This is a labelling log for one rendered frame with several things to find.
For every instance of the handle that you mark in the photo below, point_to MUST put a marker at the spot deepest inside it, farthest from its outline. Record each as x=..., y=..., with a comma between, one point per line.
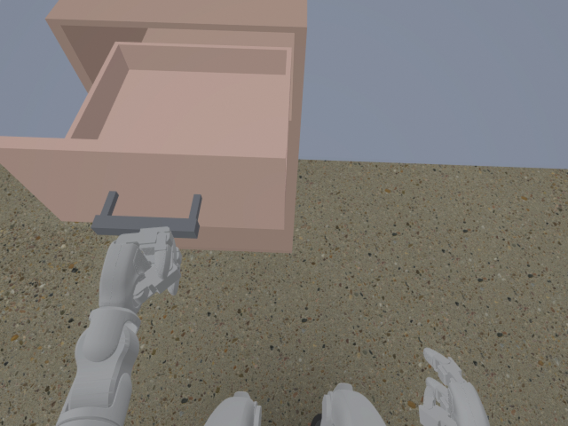
x=106, y=224

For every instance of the left robot forearm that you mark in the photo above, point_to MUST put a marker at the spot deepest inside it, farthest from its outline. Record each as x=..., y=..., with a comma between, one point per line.
x=105, y=354

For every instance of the left robot hand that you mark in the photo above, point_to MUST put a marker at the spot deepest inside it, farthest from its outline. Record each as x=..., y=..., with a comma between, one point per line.
x=125, y=265

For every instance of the left robot thigh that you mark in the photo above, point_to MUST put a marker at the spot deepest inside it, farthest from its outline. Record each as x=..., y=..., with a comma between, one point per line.
x=236, y=411

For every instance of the right robot hand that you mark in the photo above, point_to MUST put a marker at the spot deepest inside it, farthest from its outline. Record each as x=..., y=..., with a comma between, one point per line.
x=460, y=404

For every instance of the robot left shin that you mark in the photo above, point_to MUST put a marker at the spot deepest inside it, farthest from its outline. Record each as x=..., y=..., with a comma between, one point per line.
x=241, y=394

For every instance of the cabinet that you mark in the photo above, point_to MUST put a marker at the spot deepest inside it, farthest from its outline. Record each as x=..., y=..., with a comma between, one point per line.
x=87, y=30

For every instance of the drawer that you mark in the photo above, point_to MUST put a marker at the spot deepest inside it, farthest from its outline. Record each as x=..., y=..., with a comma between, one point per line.
x=165, y=121

